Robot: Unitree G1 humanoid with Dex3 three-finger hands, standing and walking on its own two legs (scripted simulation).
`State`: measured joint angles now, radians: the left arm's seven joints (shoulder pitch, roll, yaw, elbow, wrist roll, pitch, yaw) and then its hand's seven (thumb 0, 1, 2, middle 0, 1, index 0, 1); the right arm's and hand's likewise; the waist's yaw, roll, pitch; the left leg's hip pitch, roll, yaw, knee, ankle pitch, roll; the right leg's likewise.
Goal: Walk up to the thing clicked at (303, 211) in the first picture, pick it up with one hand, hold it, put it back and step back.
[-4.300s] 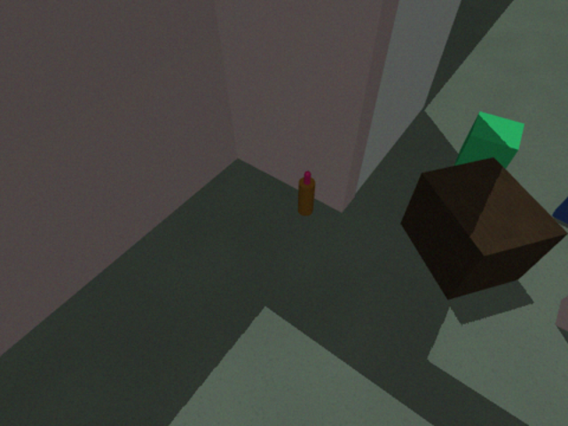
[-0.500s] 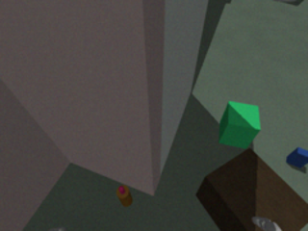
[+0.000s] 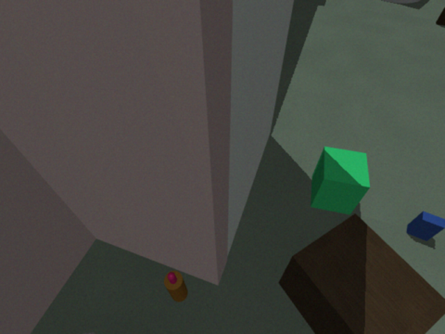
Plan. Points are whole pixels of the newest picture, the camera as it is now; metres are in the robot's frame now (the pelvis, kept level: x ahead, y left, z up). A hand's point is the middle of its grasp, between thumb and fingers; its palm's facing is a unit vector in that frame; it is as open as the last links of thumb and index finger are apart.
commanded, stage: walk up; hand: left
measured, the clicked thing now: (175, 284) +0.38 +0.20 -0.66
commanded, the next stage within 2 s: stand in 0.18 s
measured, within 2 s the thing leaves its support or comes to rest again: neither
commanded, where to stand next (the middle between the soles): +0.02 +0.00 m, yaw +0 degrees
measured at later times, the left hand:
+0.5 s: hand out of the picture +0.08 +0.25 -0.16, palm faces -0.02 -0.94 -0.35, open 7.3 cm
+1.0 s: hand out of the picture +0.08 +0.25 -0.16, palm faces -0.01 -0.94 -0.35, open 7.3 cm
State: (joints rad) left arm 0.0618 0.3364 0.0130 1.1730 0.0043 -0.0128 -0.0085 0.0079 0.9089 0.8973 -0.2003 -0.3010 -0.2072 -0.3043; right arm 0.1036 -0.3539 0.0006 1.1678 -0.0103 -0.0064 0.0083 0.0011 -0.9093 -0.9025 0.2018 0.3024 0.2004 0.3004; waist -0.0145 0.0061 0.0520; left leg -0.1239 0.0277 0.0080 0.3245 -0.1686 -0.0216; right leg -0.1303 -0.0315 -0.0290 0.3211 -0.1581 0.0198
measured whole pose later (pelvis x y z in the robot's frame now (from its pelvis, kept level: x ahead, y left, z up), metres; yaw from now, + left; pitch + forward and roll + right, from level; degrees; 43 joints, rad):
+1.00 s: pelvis +0.01 +0.00 +0.00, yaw +1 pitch -2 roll +0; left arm 0.10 0.35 0.00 1.15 0.01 -0.01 0.00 0.01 0.91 0.90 -0.20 -0.30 -0.21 -0.30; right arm 0.10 -0.36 0.01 1.14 -0.02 -0.01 0.01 0.00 -0.91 -0.90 0.20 0.30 0.20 0.30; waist -0.01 0.01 0.05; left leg -0.11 0.03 0.00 0.31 -0.17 -0.03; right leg -0.11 -0.03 -0.04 0.31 -0.17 0.01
